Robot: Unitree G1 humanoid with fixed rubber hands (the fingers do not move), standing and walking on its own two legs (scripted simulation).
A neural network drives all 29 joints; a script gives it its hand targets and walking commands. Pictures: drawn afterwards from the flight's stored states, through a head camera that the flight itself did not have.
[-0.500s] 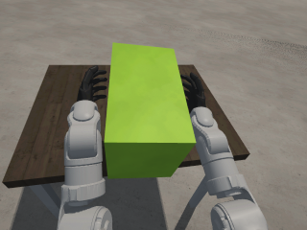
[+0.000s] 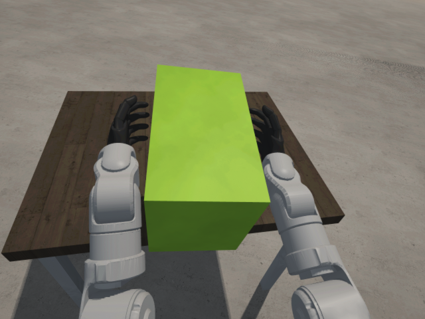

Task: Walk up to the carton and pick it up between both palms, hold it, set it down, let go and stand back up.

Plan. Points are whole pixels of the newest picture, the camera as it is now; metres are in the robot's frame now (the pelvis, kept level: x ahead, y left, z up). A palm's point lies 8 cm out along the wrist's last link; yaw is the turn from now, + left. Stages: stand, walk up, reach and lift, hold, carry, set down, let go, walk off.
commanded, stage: hold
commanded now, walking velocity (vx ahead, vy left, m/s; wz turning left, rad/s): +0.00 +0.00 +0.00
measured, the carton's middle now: (197, 158) +0.37 +0.02 +0.13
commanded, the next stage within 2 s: none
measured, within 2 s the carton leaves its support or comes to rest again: neither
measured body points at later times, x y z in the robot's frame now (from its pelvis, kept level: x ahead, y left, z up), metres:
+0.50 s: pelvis +0.00 +0.00 +0.00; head -0.03 +0.04 +0.45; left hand +0.36 +0.15 +0.18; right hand +0.36 -0.12 +0.17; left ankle +0.03 +0.13 -0.75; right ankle +0.00 -0.09 -0.75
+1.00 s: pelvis +0.00 +0.00 +0.00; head -0.03 +0.04 +0.45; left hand +0.35 +0.15 +0.17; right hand +0.36 -0.12 +0.16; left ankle +0.03 +0.12 -0.75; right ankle +0.00 -0.09 -0.75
